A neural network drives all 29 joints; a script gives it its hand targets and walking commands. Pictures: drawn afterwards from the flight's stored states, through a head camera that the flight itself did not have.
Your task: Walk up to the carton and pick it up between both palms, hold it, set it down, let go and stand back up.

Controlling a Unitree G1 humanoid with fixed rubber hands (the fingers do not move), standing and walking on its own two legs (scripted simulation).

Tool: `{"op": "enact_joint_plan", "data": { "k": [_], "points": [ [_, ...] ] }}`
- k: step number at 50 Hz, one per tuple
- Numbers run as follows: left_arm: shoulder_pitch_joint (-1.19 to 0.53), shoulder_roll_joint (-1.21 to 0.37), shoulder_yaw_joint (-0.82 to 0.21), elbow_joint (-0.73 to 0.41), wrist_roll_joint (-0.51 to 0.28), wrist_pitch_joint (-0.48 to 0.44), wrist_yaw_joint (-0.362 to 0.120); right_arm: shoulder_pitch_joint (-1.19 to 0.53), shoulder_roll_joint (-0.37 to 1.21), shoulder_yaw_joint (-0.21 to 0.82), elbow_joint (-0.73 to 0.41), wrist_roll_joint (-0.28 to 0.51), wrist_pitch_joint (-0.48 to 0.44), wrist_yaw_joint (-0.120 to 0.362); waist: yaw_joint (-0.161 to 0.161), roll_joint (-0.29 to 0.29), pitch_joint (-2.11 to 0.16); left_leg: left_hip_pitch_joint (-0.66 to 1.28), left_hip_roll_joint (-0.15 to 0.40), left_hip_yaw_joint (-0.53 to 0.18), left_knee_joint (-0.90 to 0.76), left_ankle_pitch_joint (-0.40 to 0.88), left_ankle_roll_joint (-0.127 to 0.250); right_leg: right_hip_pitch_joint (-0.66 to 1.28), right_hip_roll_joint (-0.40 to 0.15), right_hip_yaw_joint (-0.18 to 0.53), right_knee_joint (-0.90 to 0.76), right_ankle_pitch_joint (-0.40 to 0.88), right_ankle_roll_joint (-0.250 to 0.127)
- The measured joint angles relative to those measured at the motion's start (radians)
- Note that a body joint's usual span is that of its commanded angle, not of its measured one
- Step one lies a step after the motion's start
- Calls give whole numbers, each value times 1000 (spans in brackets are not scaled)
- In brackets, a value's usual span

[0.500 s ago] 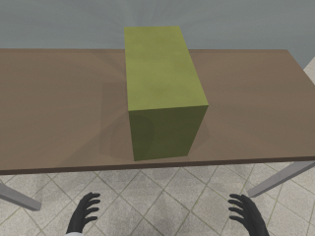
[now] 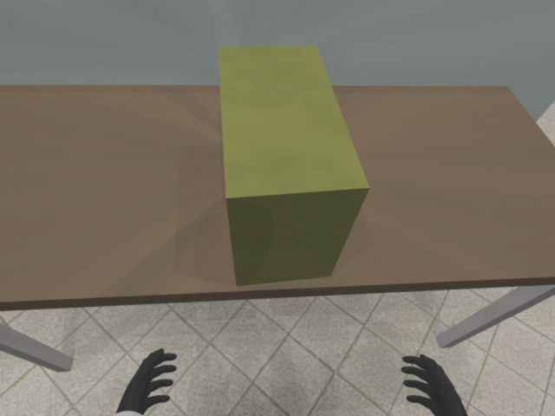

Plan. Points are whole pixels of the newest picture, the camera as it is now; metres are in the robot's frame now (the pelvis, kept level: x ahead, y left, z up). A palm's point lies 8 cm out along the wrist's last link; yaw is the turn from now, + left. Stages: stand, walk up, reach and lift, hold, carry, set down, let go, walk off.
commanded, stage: let go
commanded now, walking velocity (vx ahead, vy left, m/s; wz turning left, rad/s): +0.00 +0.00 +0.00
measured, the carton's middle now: (276, 166) +0.49 +0.02 +0.05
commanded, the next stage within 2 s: stand in 0.34 s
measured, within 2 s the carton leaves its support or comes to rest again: neither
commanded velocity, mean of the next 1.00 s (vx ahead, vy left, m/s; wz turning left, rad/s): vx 0.00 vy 0.00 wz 0.00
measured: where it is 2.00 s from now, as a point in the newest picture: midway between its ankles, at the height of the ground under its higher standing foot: outside the picture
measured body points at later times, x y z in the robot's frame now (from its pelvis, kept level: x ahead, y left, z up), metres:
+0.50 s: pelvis +0.01 +0.00 +0.00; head +0.04 +0.02 +0.45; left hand +0.17 +0.22 -0.10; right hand +0.16 -0.24 -0.11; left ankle -0.01 +0.14 -0.75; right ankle -0.01 -0.10 -0.75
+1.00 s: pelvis +0.01 +0.02 +0.00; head +0.00 +0.03 +0.45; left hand +0.10 +0.28 -0.13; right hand +0.13 -0.23 -0.12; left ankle -0.01 +0.14 -0.75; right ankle -0.01 -0.10 -0.75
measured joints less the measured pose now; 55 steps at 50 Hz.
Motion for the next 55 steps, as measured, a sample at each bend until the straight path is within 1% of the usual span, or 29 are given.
{"op": "enact_joint_plan", "data": {
  "k": [11, 21, 23, 26, 29, 35, 44, 49, 55],
  "points": [
    [-27, 1, 0, 13, 0, 4, 0, -30, 0, 0, 49, -7, -13, 0, 0, 1, 0, 0, 0, 0, 0, -3, 0, 0, 0, 0, 0, -3, 0],
    [-30, 2, 0, 24, 0, -9, -3, -33, -1, 0, 57, -13, -13, 3, 0, 6, -3, 0, 0, 0, 5, -10, 1, 2, 0, 0, 1, -8, 0],
    [-32, 10, 0, 75, 0, -48, -12, -33, -5, 0, 62, -37, 47, -2, 0, 13, -17, 1, 2, 0, 26, -22, 4, 9, 1, 0, 9, -16, 0],
    [-29, 30, 0, 164, 0, -83, -23, -21, -11, 0, 75, -48, 138, -10, 0, 23, -67, 1, 4, -3, 61, -53, 9, 19, 3, -2, 25, -36, 2],
    [-25, 53, 0, 233, 0, -106, -29, -8, -13, 0, 84, -49, 178, -11, 0, 32, -112, 1, 4, -5, 81, -71, 13, 28, 3, -4, 27, -45, 5],
    [-25, 98, 4, 333, 0, -139, -35, -6, -15, 0, 99, -52, 204, -12, 0, 37, -132, 0, 3, -6, 107, -87, 20, 39, 2, -4, 27, -46, 11],
    [-11, 122, 4, 449, 0, -141, -35, 0, -15, 0, 134, -53, 219, -13, 0, 37, -132, 0, -1, -6, 114, -87, 25, 43, -3, -4, 27, -43, 16],
    [-10, 122, 4, 491, 0, -145, -35, 1, -15, 0, 159, -53, 223, -14, 0, 38, -132, 0, -1, -6, 114, -85, 26, 43, -3, -4, 27, -41, 17],
    [-10, 122, 4, 515, 0, -150, -34, 1, -17, 0, 188, -53, 226, -15, 0, 45, -132, 0, -1, -6, 114, -81, 26, 43, -3, -4, 27, -37, 19]
  ]
}}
